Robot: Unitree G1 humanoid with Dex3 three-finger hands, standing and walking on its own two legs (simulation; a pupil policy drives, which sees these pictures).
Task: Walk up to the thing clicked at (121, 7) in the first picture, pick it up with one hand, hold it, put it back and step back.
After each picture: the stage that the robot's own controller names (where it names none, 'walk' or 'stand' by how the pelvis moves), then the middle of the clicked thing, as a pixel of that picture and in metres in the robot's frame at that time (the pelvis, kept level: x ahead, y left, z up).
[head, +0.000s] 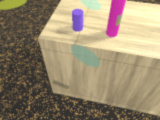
stand; (115, 15) +0.77 -0.15 +0.00
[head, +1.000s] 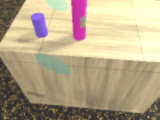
walk; (79, 17) +0.68 +0.06 +0.03
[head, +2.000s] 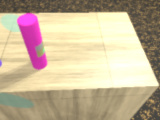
stand; (34, 45) +0.50 +0.22 +0.02
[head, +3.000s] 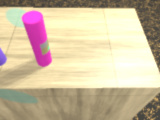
stand; (39, 42) +0.51 +0.19 +0.01
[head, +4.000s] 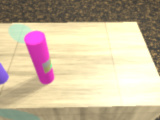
stand; (41, 60) +0.45 +0.19 +0.00
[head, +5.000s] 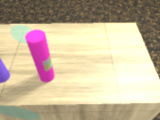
stand; (42, 59) +0.46 +0.19 +0.00
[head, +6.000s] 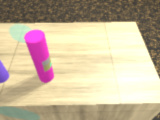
rise first; (41, 59) +0.46 +0.19 +0.00
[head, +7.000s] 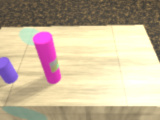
rise first; (49, 60) +0.46 +0.18 +0.00
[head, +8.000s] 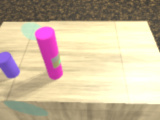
go down; (51, 56) +0.47 +0.18 +0.01
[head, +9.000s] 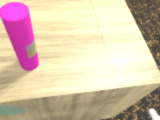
go down; (23, 42) +0.45 +0.17 +0.06
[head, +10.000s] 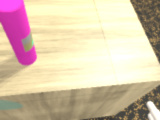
close in; (20, 36) +0.47 +0.18 +0.07
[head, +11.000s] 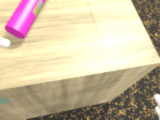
close in; (31, 4) +0.63 +0.11 +0.03
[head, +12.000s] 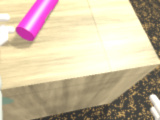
lift; (41, 10) +0.63 +0.09 +0.01
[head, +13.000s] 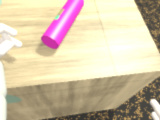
lift; (64, 19) +0.60 +0.03 +0.00
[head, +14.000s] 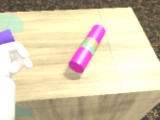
lift; (88, 46) +0.55 -0.03 -0.03
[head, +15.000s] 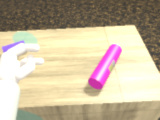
stand; (106, 64) +0.52 -0.09 -0.06
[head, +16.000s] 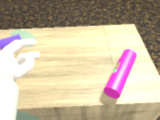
stand; (121, 71) +0.47 -0.16 -0.07
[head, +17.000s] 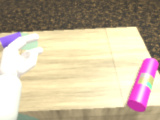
stand; (144, 82) +0.42 -0.24 -0.08
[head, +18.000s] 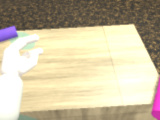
stand; out of the picture +0.37 -0.32 -0.08
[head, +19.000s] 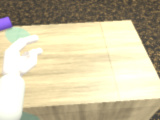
stand; out of the picture +0.23 -0.71 -0.64
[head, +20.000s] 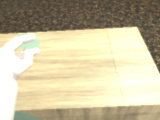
stand; out of the picture +0.07 -1.02 -0.74
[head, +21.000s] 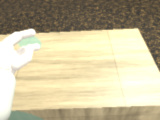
stand; out of the picture +0.05 -1.02 -0.74
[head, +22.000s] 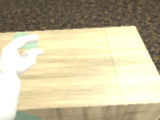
stand; out of the picture +0.06 -1.02 -0.73
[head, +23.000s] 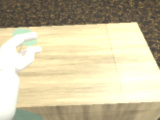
stand; out of the picture +0.05 -1.02 -0.73
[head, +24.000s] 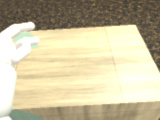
stand; out of the picture +0.08 -1.03 -0.73
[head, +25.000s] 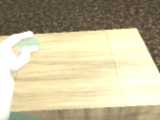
stand; out of the picture +0.07 -1.03 -0.73
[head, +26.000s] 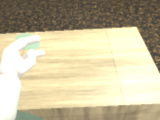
stand; out of the picture +0.09 -1.03 -0.73
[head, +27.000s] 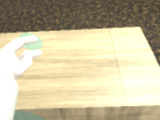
stand; out of the picture +0.09 -1.04 -0.73
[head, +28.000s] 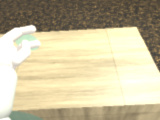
stand; out of the picture +0.11 -1.04 -0.73
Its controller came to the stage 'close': yes
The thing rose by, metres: 0.00
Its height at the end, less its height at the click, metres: -0.75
